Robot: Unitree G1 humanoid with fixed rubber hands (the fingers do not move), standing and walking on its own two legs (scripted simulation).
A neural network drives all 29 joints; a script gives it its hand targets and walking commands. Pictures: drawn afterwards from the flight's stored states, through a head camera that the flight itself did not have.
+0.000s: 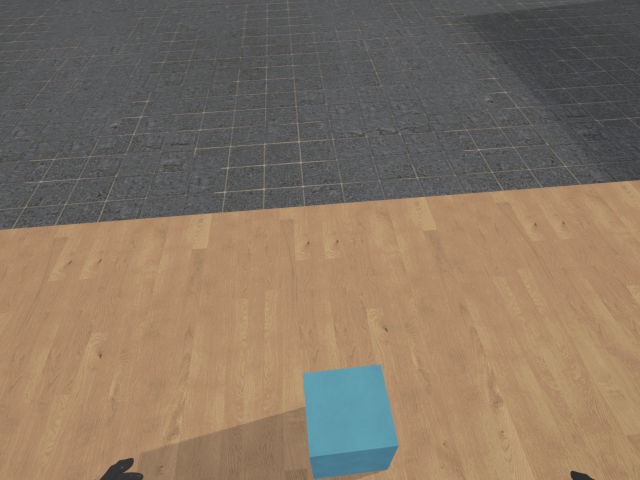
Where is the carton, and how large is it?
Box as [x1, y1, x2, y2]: [303, 364, 398, 478]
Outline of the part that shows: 380,364 303,373 309,456 314,478 387,469 398,445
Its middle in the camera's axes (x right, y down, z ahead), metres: +0.07 +0.50 +1.07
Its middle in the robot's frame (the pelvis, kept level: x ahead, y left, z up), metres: +0.39 -0.01 -0.66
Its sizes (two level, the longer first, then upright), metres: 0.210 0.200 0.250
